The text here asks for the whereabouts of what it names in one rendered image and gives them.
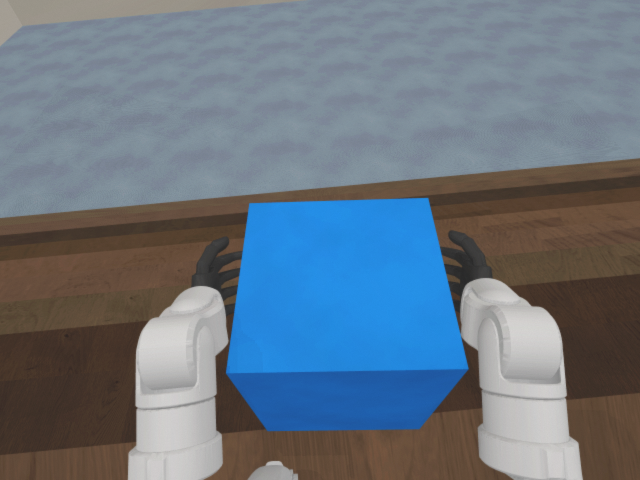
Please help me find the robot left hand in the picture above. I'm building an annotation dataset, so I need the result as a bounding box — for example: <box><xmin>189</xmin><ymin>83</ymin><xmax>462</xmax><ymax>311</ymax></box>
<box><xmin>191</xmin><ymin>236</ymin><xmax>243</xmax><ymax>317</ymax></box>

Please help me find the robot right hand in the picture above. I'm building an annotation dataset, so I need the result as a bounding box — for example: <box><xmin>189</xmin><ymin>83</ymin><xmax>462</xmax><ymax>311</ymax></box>
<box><xmin>440</xmin><ymin>230</ymin><xmax>493</xmax><ymax>313</ymax></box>

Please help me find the robot right forearm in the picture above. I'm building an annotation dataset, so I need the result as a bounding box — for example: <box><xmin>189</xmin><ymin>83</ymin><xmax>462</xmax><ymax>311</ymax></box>
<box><xmin>460</xmin><ymin>278</ymin><xmax>583</xmax><ymax>480</ymax></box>

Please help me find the carton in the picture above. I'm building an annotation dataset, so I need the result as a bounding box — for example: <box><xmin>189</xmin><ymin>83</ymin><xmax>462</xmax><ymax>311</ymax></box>
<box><xmin>226</xmin><ymin>198</ymin><xmax>469</xmax><ymax>431</ymax></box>

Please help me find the robot left forearm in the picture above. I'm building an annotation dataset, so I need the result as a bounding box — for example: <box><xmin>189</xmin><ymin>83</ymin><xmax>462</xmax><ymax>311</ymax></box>
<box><xmin>128</xmin><ymin>286</ymin><xmax>228</xmax><ymax>480</ymax></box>

